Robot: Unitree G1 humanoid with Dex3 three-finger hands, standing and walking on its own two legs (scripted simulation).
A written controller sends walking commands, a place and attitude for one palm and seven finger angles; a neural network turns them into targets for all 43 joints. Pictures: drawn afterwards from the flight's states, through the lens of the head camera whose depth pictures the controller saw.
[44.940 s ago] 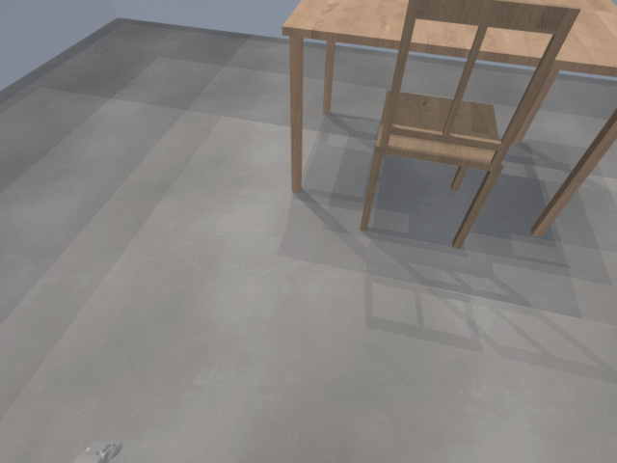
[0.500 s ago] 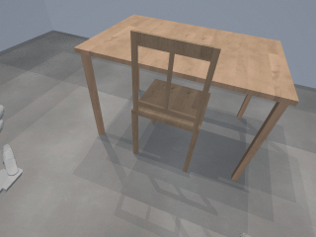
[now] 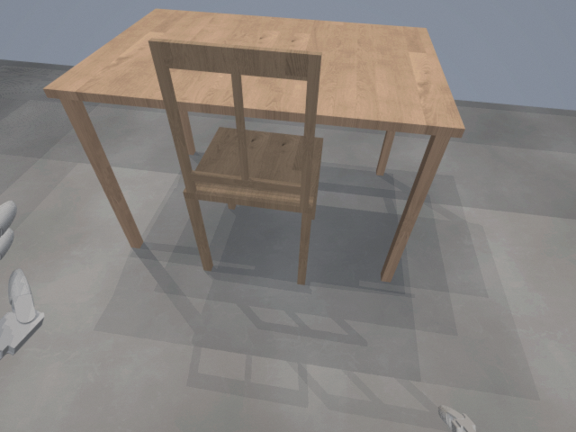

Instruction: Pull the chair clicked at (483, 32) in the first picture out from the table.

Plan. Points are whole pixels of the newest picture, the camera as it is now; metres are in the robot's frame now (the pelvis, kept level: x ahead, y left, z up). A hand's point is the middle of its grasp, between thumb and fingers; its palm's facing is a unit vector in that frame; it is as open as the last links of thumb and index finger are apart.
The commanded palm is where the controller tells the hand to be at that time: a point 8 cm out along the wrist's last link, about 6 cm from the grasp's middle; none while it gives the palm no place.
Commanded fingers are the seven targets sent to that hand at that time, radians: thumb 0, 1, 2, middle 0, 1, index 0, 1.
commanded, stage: stop stepping back and stand still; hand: left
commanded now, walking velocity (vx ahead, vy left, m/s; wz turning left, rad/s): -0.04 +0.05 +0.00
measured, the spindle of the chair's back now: (241, 132) +0.88 +0.18 -0.06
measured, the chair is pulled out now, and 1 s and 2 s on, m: -0.10 -0.10 -0.10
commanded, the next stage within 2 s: let the arm hang, fingers relaxed in 0.50 s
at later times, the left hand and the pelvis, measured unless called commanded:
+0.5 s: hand (67, 306) +0.21 +0.24 +0.16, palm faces +0.35 -0.79 -0.50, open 7.4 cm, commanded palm +0.16 +0.28 +0.18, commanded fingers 0.00 0.90 0.90 -0.20 -0.30 -0.20 -0.30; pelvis +0.00 -0.01 +0.01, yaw -2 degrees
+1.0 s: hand out of the picture -0.02 +0.19 -0.18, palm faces +0.01 -0.98 -0.17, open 7.0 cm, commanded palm none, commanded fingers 0.00 0.90 0.90 -0.20 -0.30 -0.20 -0.30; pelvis -0.03 +0.01 +0.01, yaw +1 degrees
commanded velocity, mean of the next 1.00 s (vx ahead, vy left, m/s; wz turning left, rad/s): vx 0.00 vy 0.00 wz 0.00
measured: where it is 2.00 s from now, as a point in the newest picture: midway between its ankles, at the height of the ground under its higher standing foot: outside the picture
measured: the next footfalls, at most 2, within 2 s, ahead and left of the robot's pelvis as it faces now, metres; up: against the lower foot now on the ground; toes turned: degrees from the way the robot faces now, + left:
none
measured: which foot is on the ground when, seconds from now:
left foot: down 0.00-1.00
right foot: down 0.00-1.00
